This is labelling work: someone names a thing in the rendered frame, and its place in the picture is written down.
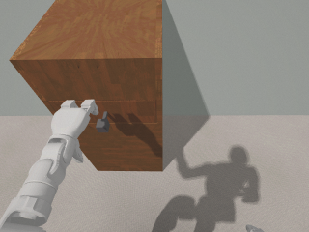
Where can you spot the left robot hand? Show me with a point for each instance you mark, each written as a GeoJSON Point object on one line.
{"type": "Point", "coordinates": [72, 120]}

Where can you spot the cabinet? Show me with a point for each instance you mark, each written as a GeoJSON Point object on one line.
{"type": "Point", "coordinates": [102, 50]}

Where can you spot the left robot forearm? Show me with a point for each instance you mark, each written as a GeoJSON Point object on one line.
{"type": "Point", "coordinates": [32, 206]}

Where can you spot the handle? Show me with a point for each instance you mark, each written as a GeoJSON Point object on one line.
{"type": "Point", "coordinates": [103, 124]}

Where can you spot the robot left upper arm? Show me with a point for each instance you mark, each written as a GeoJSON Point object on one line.
{"type": "Point", "coordinates": [14, 227]}

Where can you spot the drawer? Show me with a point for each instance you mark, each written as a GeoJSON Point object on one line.
{"type": "Point", "coordinates": [120, 111]}

